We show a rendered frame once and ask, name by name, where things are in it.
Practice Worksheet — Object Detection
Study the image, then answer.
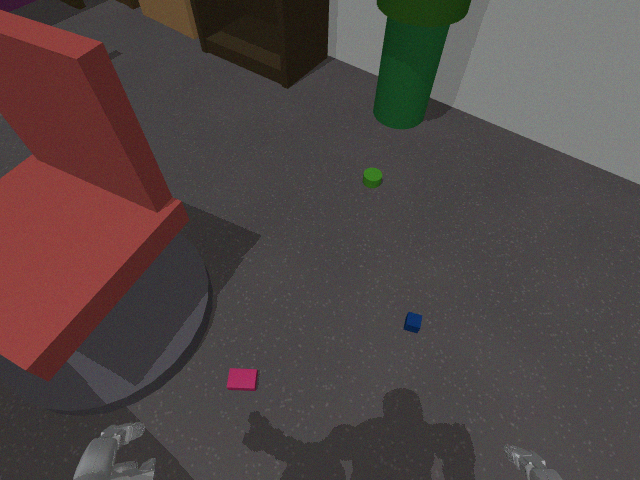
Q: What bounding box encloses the potted plant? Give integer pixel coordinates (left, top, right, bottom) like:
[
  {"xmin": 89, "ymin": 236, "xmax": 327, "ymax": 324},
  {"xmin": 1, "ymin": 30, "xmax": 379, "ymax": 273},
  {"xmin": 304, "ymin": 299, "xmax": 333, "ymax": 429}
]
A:
[{"xmin": 373, "ymin": 0, "xmax": 471, "ymax": 129}]

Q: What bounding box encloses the left robot hand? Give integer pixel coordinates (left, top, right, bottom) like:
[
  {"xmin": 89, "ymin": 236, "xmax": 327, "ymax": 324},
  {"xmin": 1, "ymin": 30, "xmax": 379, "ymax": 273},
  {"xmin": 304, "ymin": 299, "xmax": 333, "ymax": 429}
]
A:
[{"xmin": 73, "ymin": 422, "xmax": 156, "ymax": 480}]

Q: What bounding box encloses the right robot hand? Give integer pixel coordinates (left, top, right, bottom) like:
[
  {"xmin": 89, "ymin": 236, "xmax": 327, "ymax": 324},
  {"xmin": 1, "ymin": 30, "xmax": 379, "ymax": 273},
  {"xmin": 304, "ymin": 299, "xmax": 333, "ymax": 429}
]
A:
[{"xmin": 503, "ymin": 445, "xmax": 563, "ymax": 480}]

